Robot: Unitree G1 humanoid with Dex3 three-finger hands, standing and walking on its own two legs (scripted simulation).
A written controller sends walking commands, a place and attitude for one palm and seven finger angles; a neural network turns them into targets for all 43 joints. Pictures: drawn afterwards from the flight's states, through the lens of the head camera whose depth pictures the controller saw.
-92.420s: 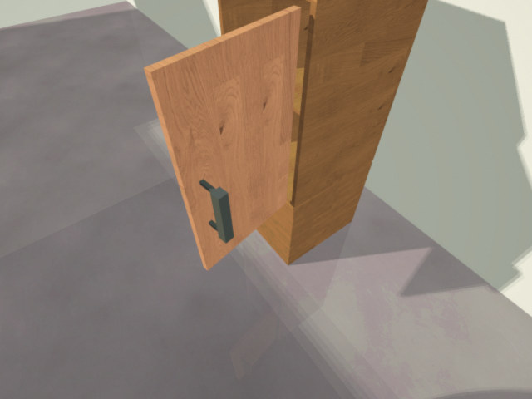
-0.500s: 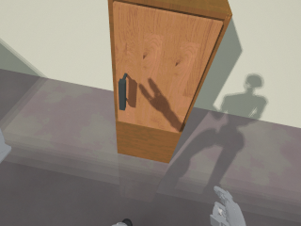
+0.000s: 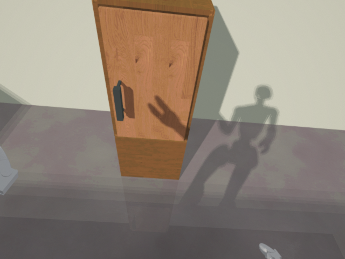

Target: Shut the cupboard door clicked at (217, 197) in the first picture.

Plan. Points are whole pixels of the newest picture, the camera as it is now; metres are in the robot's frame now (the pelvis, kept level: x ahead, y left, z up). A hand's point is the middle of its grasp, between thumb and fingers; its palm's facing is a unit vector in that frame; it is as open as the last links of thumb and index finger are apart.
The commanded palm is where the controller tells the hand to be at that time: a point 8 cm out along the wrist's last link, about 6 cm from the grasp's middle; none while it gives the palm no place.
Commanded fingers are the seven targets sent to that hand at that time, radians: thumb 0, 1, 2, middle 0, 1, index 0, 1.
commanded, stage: stop stepping back and stand still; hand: left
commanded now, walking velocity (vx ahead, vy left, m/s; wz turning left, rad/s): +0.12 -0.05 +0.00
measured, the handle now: (119, 100) +0.72 +0.21 -0.08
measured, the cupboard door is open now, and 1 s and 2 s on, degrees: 0 0 0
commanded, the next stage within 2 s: let the arm hang, fingers relaxed in 0.50 s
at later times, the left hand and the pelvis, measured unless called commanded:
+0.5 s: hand out of the picture +0.20 +0.29 +0.16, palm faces +0.45 -0.80 -0.39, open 7.4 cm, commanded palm +0.14 +0.32 +0.18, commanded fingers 0.00 0.90 0.90 -0.20 -0.30 -0.20 -0.30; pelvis +0.00 +0.02 +0.00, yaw +1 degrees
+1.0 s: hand out of the picture -0.08 +0.19 -0.18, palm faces +0.06 -0.99 -0.11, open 7.2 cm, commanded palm none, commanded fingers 0.00 0.90 0.90 -0.20 -0.30 -0.20 -0.30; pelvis -0.02 +0.03 +0.00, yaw +3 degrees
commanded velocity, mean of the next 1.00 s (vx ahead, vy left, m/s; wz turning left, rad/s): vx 0.03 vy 0.01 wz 0.00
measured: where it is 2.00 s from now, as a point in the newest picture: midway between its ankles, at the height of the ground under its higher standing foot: outside the picture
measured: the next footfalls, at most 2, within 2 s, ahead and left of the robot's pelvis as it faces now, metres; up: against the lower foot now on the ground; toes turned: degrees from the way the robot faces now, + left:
left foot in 0.28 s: +0.08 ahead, +0.13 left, +0.00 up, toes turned +2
